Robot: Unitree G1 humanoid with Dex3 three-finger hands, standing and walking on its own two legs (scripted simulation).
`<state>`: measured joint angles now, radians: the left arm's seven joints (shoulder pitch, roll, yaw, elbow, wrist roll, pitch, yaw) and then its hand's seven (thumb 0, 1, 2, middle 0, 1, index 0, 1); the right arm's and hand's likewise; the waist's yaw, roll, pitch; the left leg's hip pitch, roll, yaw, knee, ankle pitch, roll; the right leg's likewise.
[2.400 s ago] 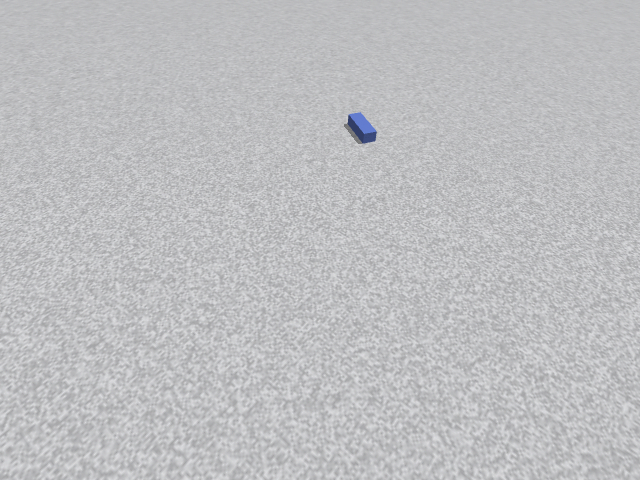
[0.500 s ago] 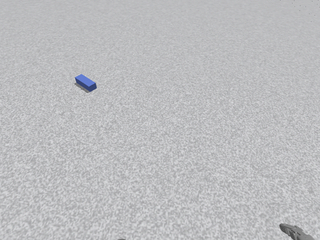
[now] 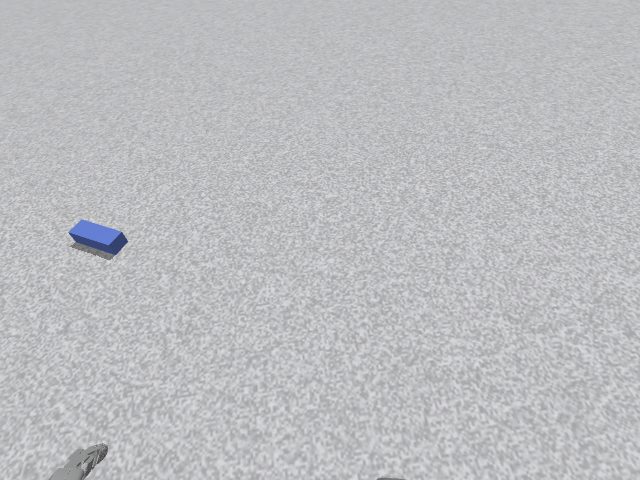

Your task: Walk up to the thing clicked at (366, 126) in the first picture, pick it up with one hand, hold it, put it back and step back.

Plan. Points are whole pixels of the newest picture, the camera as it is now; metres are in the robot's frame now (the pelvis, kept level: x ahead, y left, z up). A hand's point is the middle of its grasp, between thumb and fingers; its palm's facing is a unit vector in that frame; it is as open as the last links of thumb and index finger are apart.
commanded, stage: walk up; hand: left
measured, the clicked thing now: (98, 236) +1.21 +0.88 -0.72
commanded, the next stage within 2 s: none
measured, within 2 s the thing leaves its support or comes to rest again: neither
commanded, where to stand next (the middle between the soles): +0.69 +0.76 m, yaw -24 degrees
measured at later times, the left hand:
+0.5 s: hand out of the picture +0.23 +0.52 -0.14, palm faces -0.16 -0.83 -0.54, open 7.4 cm
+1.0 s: hand out of the picture +0.46 +0.59 -0.09, palm faces -0.15 -0.80 -0.59, open 7.4 cm
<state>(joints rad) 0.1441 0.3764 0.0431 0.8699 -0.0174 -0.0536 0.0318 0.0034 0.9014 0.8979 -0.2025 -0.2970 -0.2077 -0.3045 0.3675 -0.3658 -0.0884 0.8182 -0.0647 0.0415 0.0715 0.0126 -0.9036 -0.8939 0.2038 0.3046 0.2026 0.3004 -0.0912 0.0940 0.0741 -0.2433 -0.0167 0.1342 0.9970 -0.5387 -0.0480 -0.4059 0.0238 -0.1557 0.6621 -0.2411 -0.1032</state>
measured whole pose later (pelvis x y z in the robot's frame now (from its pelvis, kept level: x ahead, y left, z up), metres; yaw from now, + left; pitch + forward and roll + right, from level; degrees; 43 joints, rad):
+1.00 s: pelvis +0.32 +0.31 +0.00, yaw -13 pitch -3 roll -1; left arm 0.30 0.39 0.06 0.85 0.01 -0.09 0.09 0.00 0.90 0.90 -0.21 -0.30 -0.21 -0.31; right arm 0.26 -0.45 -0.09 0.77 -0.06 0.10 0.10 0.01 -0.90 -0.89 0.21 0.30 0.21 0.30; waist -0.01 0.15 0.08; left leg -0.55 0.09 -0.10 1.22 -0.37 -0.02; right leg -0.34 -0.04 -0.08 0.66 -0.26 -0.02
